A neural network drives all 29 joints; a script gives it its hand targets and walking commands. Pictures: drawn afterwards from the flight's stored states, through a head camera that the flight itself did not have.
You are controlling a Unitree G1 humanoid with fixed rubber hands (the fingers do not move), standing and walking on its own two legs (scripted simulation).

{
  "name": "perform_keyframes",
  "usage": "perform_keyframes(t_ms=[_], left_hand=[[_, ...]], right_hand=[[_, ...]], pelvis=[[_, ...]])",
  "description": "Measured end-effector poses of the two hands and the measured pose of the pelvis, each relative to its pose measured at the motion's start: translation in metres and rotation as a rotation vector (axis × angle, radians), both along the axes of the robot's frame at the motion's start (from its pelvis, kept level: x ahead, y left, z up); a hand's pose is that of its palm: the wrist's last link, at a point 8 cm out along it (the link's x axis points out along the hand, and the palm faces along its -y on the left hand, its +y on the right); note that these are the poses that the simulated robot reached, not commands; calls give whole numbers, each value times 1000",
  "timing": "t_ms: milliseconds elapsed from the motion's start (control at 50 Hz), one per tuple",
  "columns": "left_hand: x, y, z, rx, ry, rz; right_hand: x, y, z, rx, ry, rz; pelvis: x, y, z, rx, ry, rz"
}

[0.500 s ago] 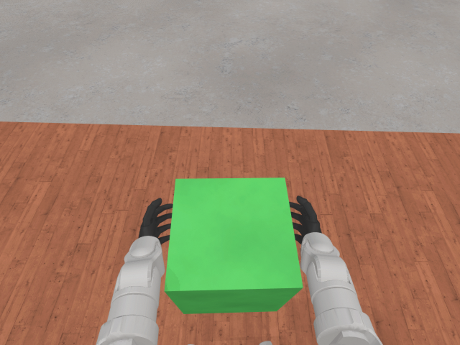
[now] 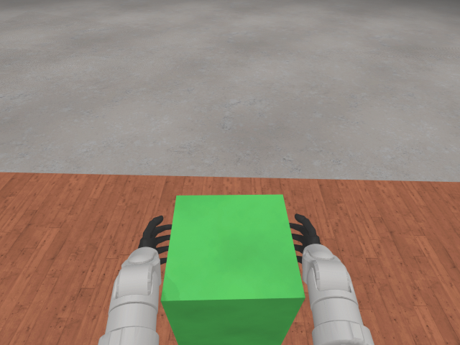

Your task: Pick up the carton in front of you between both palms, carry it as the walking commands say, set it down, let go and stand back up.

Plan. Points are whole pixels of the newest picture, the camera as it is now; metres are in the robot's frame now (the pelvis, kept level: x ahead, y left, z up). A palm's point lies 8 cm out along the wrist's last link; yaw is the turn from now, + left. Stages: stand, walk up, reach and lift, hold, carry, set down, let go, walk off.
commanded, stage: reach and lift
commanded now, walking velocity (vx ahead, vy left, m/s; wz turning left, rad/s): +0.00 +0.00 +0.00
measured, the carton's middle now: (230, 273) +0.29 +0.00 -0.05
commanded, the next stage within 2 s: hold in 0.78 s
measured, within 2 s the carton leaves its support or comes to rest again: neither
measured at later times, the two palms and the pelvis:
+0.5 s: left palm (148, 247) +0.30 +0.15 +0.03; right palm (310, 244) +0.30 -0.15 +0.03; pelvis +0.01 +0.00 +0.00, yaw +0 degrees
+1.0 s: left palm (145, 244) +0.29 +0.15 +0.06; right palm (314, 240) +0.29 -0.15 +0.06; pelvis +0.01 +0.00 +0.01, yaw +0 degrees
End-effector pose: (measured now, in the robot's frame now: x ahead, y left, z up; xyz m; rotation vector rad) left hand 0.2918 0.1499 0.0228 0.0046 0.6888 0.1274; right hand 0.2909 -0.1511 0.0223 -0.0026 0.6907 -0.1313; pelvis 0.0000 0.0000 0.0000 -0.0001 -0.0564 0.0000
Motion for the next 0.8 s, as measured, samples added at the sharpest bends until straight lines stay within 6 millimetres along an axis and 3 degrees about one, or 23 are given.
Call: perform_keyframes(t_ms=[180, 800], left_hand=[[3, 0, 5, 0, -15, 2], [7, 0, 19, 25, -16, -16]], right_hand=[[4, 0, 5, 0, -15, 3], [8, 0, 19, -25, -16, 19]], pelvis=[[-5, -1, 0, 0, -7, 0], [15, 0, 7, 0, -30, -1]])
